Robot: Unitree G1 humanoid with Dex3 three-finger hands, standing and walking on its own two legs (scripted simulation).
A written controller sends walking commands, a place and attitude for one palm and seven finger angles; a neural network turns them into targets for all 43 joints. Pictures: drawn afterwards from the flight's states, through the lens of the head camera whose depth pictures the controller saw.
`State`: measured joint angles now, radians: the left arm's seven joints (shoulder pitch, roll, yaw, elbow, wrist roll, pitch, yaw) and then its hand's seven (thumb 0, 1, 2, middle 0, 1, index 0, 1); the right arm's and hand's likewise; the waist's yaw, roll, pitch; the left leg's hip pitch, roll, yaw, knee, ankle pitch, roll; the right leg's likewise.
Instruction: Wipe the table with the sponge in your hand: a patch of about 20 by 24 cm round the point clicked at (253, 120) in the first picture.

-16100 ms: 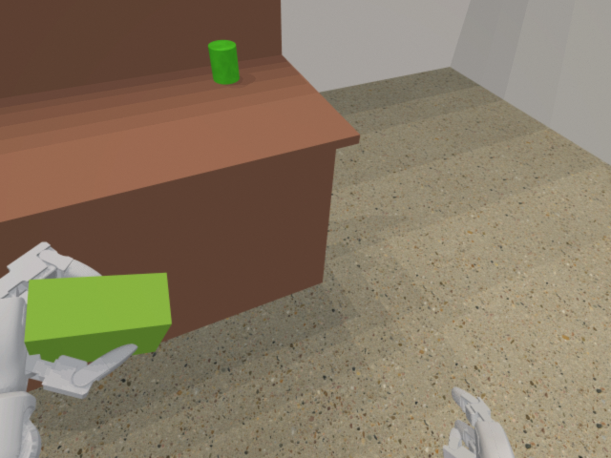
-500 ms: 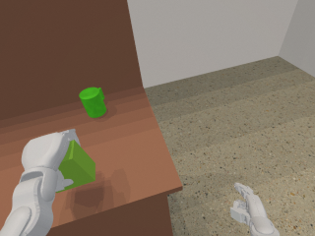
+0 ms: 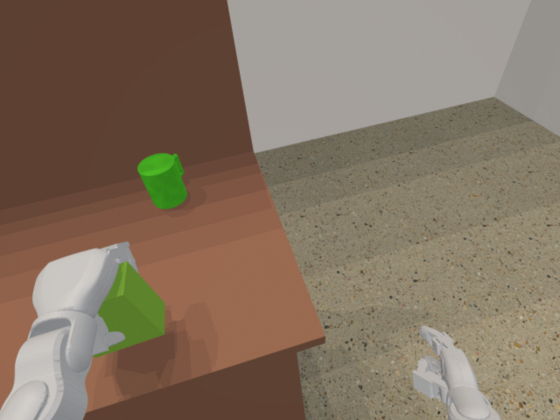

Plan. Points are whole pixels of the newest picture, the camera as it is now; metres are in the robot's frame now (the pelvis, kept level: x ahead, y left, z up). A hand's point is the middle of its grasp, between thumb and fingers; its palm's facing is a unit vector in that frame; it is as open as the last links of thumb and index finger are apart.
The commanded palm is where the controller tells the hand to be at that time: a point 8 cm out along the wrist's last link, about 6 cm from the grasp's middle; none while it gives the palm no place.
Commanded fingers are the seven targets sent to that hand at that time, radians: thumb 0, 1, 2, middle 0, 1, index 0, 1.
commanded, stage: lower the sponge onto the table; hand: left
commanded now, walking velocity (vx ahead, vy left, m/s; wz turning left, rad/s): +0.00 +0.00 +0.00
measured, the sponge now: (117, 317) +0.21 +0.28 +0.06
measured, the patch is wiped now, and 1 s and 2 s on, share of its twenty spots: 0.00 0.00 0.30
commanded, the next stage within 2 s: wipe forward along the first lane in 1.08 s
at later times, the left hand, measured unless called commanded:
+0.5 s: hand (109, 312) +0.21 +0.28 +0.08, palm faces +0.00 -0.13 -0.99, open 9.8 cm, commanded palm +0.18 +0.28 +0.14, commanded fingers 0.00 0.10 1.30 -1.20 -1.60 -1.20 -1.60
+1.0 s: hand (115, 321) +0.20 +0.27 +0.06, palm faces +0.01 -0.13 -0.99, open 9.8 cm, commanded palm +0.18 +0.27 +0.12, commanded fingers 0.00 0.10 1.30 -1.20 -1.60 -1.20 -1.60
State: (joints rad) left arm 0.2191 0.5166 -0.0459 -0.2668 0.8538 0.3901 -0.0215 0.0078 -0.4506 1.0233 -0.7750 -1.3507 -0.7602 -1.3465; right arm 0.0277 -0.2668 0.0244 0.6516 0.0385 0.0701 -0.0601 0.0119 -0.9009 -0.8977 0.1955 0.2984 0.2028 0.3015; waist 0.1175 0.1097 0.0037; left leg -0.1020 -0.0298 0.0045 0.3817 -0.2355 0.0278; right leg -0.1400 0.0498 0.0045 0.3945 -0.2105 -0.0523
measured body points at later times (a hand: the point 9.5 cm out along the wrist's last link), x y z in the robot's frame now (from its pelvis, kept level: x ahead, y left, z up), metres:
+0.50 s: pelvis +0.00 +0.01 +0.00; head -0.01 -0.03 +0.45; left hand +0.20 +0.28 +0.13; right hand +0.25 -0.19 -0.09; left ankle -0.02 +0.10 -0.74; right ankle +0.00 -0.09 -0.74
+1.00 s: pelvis +0.01 +0.01 +0.00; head +0.00 -0.03 +0.45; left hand +0.20 +0.27 +0.12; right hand +0.24 -0.20 -0.09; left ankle -0.02 +0.10 -0.74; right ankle +0.00 -0.09 -0.74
